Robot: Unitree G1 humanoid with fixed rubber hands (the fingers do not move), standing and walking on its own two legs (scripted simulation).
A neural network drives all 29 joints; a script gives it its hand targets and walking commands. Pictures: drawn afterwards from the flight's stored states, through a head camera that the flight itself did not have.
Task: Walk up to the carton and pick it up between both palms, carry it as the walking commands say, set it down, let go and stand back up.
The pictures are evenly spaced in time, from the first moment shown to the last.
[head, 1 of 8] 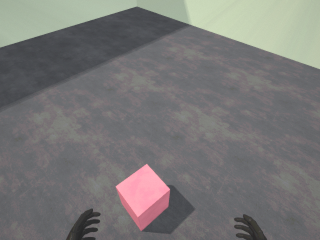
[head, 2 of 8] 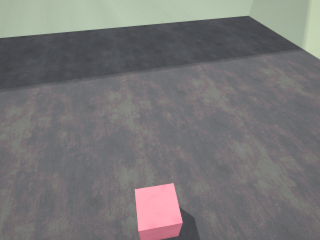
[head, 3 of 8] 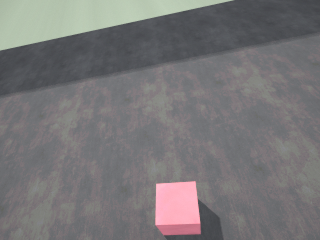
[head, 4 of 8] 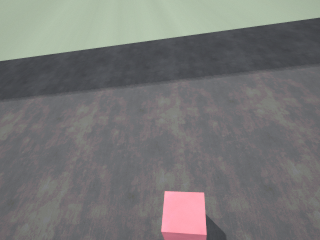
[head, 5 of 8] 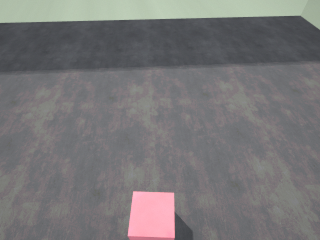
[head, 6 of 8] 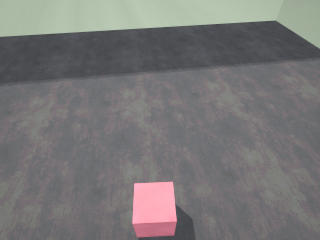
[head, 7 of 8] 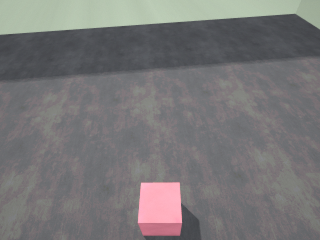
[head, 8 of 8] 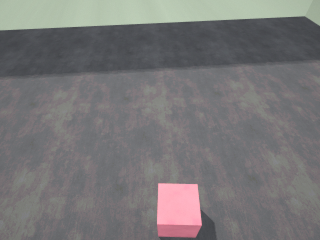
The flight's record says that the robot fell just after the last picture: no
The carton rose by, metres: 0.00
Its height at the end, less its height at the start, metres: +0.00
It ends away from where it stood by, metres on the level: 0.00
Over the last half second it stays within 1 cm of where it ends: yes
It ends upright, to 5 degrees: yes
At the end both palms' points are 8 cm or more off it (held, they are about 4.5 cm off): yes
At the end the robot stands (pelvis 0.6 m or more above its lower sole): yes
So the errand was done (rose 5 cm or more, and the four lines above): no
